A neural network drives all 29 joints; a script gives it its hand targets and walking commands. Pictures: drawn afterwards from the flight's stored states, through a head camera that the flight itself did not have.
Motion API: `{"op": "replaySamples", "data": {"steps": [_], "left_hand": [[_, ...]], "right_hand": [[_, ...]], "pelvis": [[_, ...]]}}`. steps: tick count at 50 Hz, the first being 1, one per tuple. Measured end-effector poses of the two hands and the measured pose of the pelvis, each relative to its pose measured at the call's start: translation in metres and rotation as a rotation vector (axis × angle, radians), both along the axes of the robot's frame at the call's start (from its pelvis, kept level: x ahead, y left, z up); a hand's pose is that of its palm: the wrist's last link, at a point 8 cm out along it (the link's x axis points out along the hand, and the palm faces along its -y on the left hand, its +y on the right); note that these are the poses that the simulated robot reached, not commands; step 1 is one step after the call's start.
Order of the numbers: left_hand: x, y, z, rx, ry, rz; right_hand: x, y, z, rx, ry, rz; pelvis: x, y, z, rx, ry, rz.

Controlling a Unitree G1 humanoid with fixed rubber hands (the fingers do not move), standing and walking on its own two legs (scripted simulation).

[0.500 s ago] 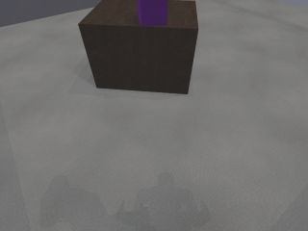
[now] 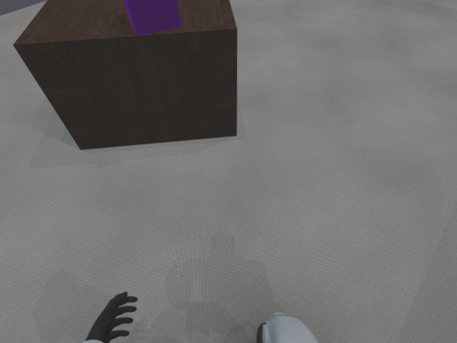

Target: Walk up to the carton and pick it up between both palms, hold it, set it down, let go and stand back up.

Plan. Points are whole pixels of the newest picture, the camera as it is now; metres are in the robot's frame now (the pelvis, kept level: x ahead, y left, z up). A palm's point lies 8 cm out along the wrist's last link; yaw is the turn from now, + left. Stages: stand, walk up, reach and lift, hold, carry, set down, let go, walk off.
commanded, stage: walk up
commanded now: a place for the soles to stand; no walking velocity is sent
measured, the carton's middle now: out of the picture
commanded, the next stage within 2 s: none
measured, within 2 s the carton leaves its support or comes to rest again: neither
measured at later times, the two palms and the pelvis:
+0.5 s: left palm (51, 286) +0.27 +0.39 -0.13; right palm (293, 216) +0.37 -0.15 -0.08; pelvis +0.25 +0.11 -0.01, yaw +4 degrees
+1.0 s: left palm (85, 151) +0.60 +0.37 -0.07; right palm (278, 175) +0.51 -0.14 -0.11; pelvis +0.49 +0.12 +0.01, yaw +3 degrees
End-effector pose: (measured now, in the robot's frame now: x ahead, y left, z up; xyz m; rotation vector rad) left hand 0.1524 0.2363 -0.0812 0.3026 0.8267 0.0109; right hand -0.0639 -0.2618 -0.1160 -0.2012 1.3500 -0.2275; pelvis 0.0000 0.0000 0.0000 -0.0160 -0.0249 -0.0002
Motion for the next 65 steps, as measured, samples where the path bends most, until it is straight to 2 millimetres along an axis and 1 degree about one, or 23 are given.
{"op": "replaySamples", "data": {"steps": [2,4,9,11,13,16,18,20,22,25,27,32,36,40,43,45,47,49,53,56,60,63,65], "left_hand": [[0.018,-0.001,-0.003,0.014,-0.017,0.011],[0.021,0.005,-0.003,0.022,-0.007,0.066],[0.001,0.039,0.001,0.054,0.093,0.203],[-0.007,0.055,0.001,0.065,0.143,0.241],[-0.01,0.071,-0.001,0.072,0.189,0.266],[-0.002,0.095,-0.01,0.072,0.24,0.291],[0.013,0.112,-0.021,0.062,0.258,0.306],[0.035,0.129,-0.035,0.047,0.268,0.309],[0.062,0.142,-0.049,0.034,0.283,0.288],[0.114,0.15,-0.053,0.005,0.281,0.233],[0.156,0.151,-0.045,-0.006,0.245,0.192],[0.264,0.147,-0.012,-0.037,0.108,0.109],[0.336,0.137,0.008,-0.059,0.044,0.058],[0.398,0.122,0.015,-0.055,0.006,0.009],[0.439,0.115,0.013,-0.026,-0.021,-0.005],[0.456,0.114,0.01,-0.001,-0.032,0.003],[0.461,0.12,0.009,0.02,-0.03,0.047],[0.453,0.13,0.011,0.038,0.0,0.118],[0.421,0.154,0.015,0.071,0.111,0.232],[0.398,0.169,0.015,0.085,0.205,0.29],[0.382,0.185,0.011,0.078,0.3,0.347],[0.384,0.197,0.002,0.052,0.342,0.383],[0.39,0.207,-0.007,0.034,0.367,0.401]], "right_hand": [[0.031,-0.001,-0.006,0.013,0.004,0.025],[0.072,-0.002,-0.006,0.019,-0.023,0.077],[0.21,0.007,0.014,0.018,-0.236,0.205],[0.263,0.018,0.027,0.022,-0.33,0.239],[0.311,0.033,0.039,0.028,-0.406,0.268],[0.368,0.06,0.053,0.034,-0.481,0.312],[0.397,0.077,0.055,0.024,-0.503,0.332],[0.42,0.092,0.051,-0.002,-0.513,0.336],[0.434,0.103,0.043,-0.03,-0.506,0.318],[0.433,0.114,0.035,-0.052,-0.448,0.258],[0.424,0.118,0.035,-0.06,-0.383,0.213],[0.401,0.123,0.043,-0.061,-0.208,0.132],[0.398,0.125,0.044,-0.046,-0.098,0.092],[0.418,0.124,0.033,-0.02,-0.045,0.061],[0.448,0.117,0.015,-0.007,-0.041,0.045],[0.475,0.116,0.003,0.005,-0.044,0.054],[0.51,0.117,-0.001,0.023,-0.058,0.09],[0.551,0.119,0.0,0.034,-0.097,0.139],[0.643,0.128,0.014,0.049,-0.236,0.222],[0.704,0.14,0.027,0.057,-0.327,0.272],[0.77,0.166,0.039,0.07,-0.392,0.33],[0.811,0.19,0.043,0.074,-0.412,0.375],[0.836,0.208,0.044,0.068,-0.424,0.396]], "pelvis": [[0.02,-0.003,-0.005,0.001,-0.001,0.005],[0.039,-0.002,-0.003,0.006,-0.01,0.02],[0.083,0.012,0.009,-0.005,-0.044,0.052],[0.101,0.02,0.013,-0.012,-0.051,0.057],[0.119,0.029,0.015,-0.02,-0.052,0.061],[0.151,0.045,0.014,-0.025,-0.046,0.068],[0.176,0.059,0.009,-0.025,-0.044,0.073],[0.202,0.078,-0.001,-0.025,-0.037,0.077],[0.224,0.094,-0.011,0.006,-0.041,0.08],[0.253,0.11,-0.011,-0.001,-0.046,0.062],[0.271,0.116,-0.003,0.001,-0.052,0.054],[0.314,0.125,0.018,0.009,-0.037,0.048],[0.349,0.129,0.026,0.015,-0.01,0.05],[0.391,0.128,0.023,0.026,0.005,0.044],[0.429,0.123,0.011,0.029,0.007,0.035],[0.449,0.119,0.004,0.005,0.002,0.033],[0.466,0.116,0.002,0.016,-0.004,0.043],[0.483,0.117,0.006,0.025,-0.019,0.054],[0.512,0.124,0.017,0.015,-0.039,0.07],[0.533,0.131,0.023,0.008,-0.041,0.075],[0.561,0.145,0.026,-0.003,-0.036,0.09],[0.586,0.159,0.023,-0.016,-0.029,0.106],[0.605,0.172,0.018,-0.023,-0.025,0.117]]}}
